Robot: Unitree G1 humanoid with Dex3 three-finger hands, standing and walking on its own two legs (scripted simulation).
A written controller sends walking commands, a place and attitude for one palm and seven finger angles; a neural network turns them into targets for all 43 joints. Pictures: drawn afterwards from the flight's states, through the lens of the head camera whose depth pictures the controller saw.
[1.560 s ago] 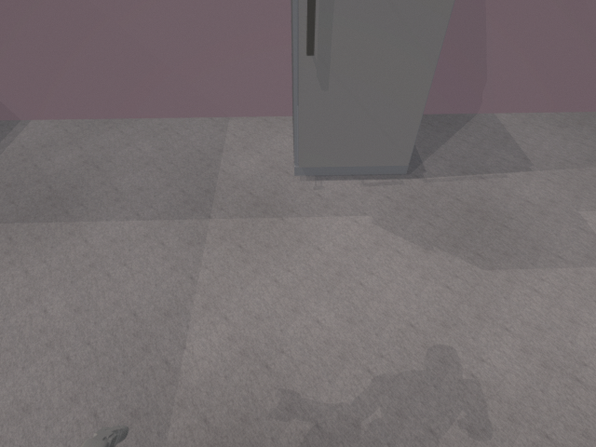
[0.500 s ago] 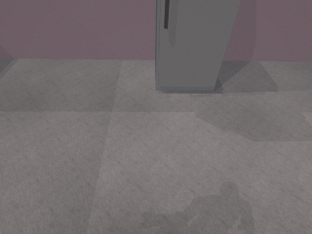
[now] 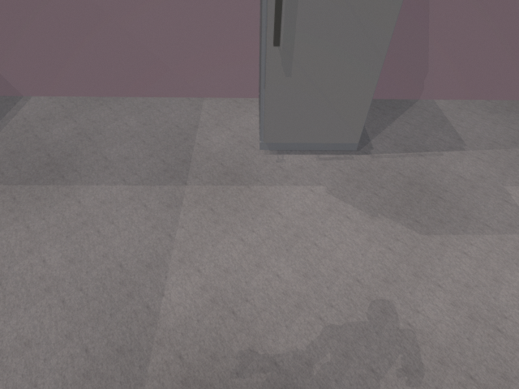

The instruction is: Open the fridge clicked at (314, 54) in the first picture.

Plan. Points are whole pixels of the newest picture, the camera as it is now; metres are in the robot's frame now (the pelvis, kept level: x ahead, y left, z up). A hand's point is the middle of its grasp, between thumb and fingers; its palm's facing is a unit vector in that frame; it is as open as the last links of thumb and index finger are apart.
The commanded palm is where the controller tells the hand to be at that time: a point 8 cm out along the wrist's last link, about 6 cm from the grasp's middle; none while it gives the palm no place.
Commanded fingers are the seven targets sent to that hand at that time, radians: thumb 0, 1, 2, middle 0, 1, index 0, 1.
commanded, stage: walk to a spot facing it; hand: left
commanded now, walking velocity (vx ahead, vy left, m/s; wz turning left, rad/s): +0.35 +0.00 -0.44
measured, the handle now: out of the picture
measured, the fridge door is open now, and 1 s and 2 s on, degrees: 0 0 0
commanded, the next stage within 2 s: turn to face it in 1.72 s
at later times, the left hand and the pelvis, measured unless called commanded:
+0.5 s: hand (177, 376) +0.18 +0.16 -0.18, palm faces -0.21 -0.96 -0.16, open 7.4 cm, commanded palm none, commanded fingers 0.00 0.90 0.90 -0.20 -0.30 -0.20 -0.30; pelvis +0.11 -0.01 -0.01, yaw -11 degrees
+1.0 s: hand (217, 304) +0.33 +0.12 -0.21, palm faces -0.18 -0.98 -0.09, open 7.4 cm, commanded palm none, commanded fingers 0.00 0.90 0.90 -0.20 -0.30 -0.20 -0.30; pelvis +0.31 -0.05 -0.02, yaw -14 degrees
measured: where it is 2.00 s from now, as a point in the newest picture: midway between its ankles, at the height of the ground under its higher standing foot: (309, 275)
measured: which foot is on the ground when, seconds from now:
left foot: down 0.00-0.58, up 0.60-0.94, down 0.96-1.00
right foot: down 0.00-0.28, up 0.30-0.56, down 0.58-0.98, up 1.00-1.00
